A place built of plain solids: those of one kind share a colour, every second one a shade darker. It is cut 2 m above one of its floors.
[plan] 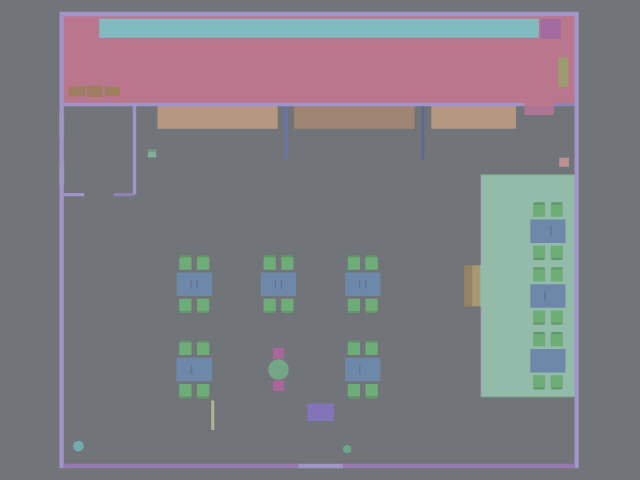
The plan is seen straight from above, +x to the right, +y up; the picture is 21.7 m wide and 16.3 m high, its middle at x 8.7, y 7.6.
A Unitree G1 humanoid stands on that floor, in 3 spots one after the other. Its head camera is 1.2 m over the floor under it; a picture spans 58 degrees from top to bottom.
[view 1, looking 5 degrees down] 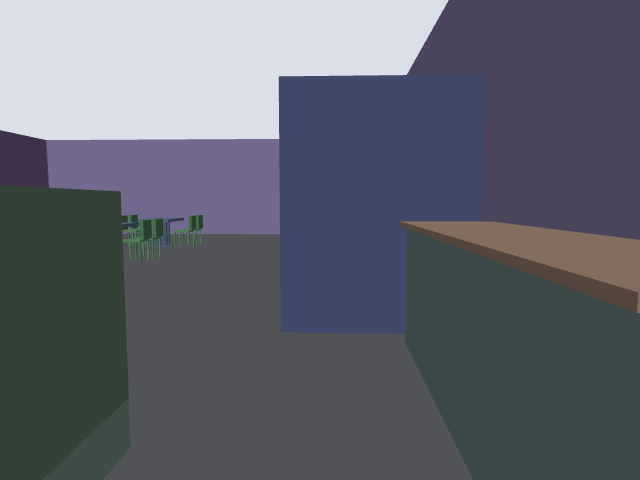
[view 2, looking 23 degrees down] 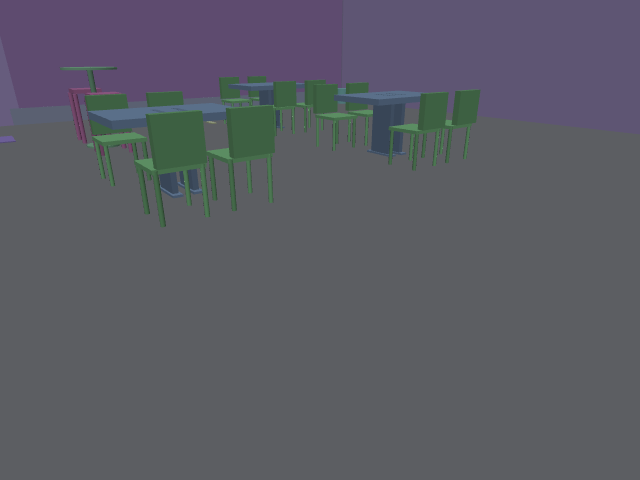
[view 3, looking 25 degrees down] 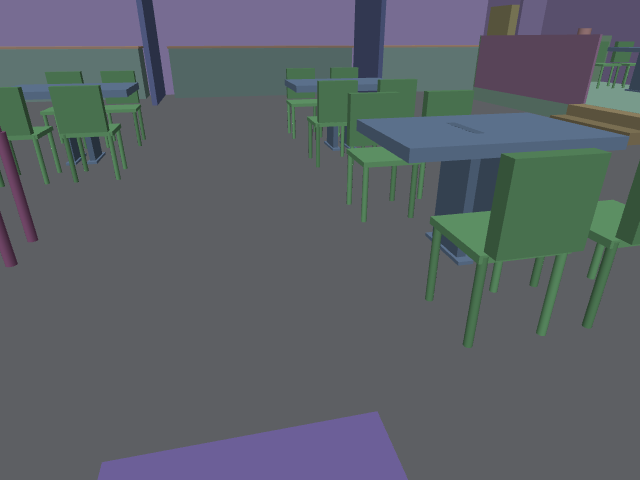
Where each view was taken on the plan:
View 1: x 16.14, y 10.84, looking -178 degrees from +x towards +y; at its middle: kiosk_wall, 3.91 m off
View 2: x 8.72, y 10.14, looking -128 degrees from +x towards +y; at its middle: ground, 3.07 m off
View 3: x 8.72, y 1.00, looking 77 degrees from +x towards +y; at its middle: ground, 2.84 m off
